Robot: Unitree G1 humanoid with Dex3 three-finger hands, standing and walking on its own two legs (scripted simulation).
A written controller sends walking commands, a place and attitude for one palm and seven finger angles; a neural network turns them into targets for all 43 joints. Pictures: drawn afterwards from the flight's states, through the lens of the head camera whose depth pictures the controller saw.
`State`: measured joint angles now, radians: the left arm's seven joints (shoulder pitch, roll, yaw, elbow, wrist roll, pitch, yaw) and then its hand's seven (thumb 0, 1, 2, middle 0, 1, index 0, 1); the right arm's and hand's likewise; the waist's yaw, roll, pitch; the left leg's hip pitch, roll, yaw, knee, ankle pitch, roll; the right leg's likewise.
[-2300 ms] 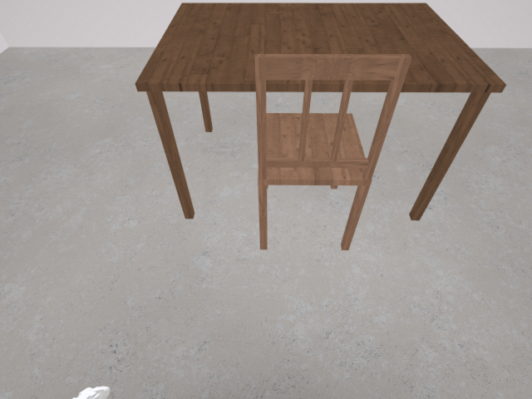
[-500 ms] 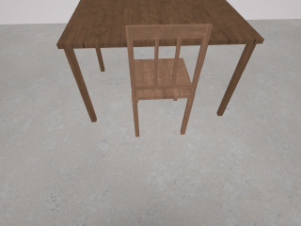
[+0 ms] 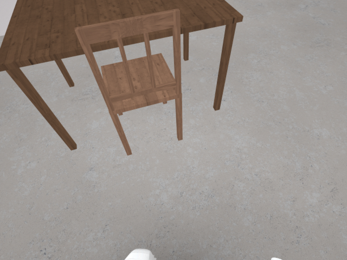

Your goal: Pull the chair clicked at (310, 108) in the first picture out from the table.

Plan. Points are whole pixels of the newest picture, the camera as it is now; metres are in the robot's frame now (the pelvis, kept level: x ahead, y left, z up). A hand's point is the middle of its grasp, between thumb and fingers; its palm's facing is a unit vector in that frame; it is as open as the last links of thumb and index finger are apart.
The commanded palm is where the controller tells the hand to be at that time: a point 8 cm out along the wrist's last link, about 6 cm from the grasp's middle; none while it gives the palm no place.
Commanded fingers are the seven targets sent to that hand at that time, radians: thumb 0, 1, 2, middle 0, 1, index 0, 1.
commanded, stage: walk to a spot facing it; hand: left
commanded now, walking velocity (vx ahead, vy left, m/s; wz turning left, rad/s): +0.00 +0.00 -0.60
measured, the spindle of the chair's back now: (126, 67) +0.86 +0.31 -0.10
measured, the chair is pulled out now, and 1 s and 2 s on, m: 0.00 0.00 0.00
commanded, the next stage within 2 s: turn to face it in 1.76 s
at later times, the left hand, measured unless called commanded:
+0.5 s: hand out of the picture +0.11 +0.27 -0.17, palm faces -0.25 -0.95 -0.20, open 7.4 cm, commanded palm none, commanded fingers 0.00 0.90 0.90 -0.20 -0.30 -0.20 -0.30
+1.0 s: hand (139, 242) +0.18 +0.12 -0.16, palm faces -0.54 -0.81 -0.24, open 7.4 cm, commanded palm none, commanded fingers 0.00 0.90 0.90 -0.20 -0.30 -0.20 -0.30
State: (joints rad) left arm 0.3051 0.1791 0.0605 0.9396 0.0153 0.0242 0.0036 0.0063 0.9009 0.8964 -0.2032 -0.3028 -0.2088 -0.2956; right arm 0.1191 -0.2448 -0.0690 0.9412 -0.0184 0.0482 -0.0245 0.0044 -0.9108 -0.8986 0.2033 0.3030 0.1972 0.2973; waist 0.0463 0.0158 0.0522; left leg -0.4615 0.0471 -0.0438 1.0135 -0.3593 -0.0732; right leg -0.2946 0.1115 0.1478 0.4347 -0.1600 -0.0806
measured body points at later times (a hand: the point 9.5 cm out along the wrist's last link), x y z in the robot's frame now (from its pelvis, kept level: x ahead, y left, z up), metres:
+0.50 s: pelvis -0.01 +0.08 +0.00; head +0.01 +0.11 +0.45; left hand +0.12 +0.32 -0.16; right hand -0.03 -0.18 -0.12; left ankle -0.01 +0.17 -0.74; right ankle -0.06 -0.08 -0.65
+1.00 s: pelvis +0.02 -0.01 +0.00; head +0.02 -0.02 +0.45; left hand +0.21 +0.17 -0.14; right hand -0.10 -0.23 -0.15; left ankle +0.14 +0.10 -0.67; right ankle -0.08 -0.05 -0.74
